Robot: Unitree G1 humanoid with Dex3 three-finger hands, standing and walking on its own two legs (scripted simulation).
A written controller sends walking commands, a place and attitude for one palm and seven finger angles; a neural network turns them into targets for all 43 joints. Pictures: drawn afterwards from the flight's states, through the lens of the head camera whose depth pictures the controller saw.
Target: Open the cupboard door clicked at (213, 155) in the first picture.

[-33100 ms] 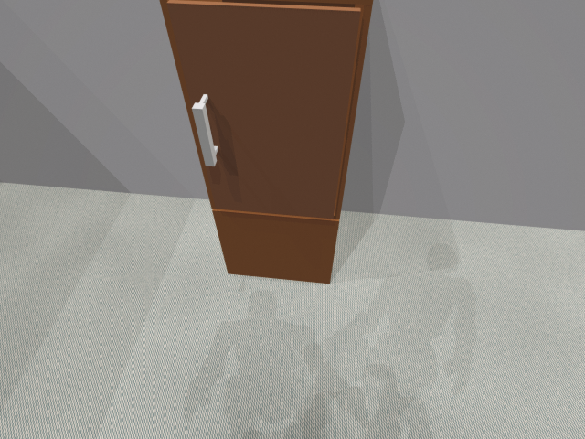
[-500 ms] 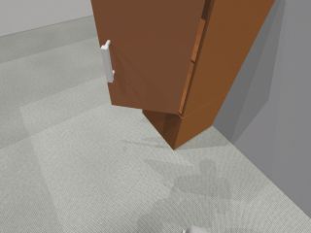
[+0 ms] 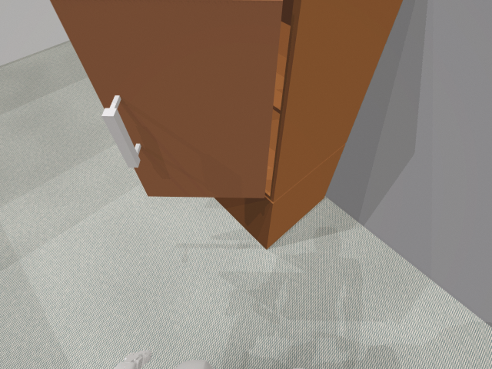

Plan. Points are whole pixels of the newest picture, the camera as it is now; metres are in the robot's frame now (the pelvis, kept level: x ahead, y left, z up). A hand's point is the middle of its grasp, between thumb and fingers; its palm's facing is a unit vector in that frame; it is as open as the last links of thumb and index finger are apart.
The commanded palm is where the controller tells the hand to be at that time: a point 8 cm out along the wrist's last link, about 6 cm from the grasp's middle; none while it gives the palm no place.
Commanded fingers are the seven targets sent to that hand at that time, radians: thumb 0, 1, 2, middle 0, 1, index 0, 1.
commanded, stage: come to a stop and stand still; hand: left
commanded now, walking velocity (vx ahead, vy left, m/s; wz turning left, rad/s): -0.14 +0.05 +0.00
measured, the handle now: (125, 133) +0.59 +0.29 -0.03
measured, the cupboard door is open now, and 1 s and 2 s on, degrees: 47 47 47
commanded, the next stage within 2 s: look again from close up in 1.50 s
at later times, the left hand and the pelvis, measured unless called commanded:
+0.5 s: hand out of the picture +0.00 +0.24 -0.17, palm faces +0.01 -0.98 -0.20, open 7.4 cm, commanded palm none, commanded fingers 0.00 0.90 0.90 -0.20 -0.30 -0.20 -0.30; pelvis -0.02 +0.04 +0.01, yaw -2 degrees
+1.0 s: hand out of the picture +0.01 +0.15 -0.17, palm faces +0.02 -0.98 -0.21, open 7.2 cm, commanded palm none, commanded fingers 0.00 0.90 0.90 -0.20 -0.30 -0.20 -0.30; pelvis -0.02 -0.03 +0.00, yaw +0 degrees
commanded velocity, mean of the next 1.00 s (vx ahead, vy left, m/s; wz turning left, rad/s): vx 0.00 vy -0.06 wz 0.00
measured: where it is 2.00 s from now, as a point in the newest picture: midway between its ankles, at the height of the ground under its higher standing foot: outside the picture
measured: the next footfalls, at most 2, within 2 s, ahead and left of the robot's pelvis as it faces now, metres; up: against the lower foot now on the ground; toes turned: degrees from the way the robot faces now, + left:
left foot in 0.16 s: +0.04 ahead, +0.14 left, +0.00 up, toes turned +2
right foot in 0.64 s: -0.04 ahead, -0.12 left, +0.00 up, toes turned -3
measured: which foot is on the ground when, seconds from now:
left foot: up 0.00-0.14, down 0.16-1.00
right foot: down 0.00-0.16, up 0.18-0.62, down 0.64-1.00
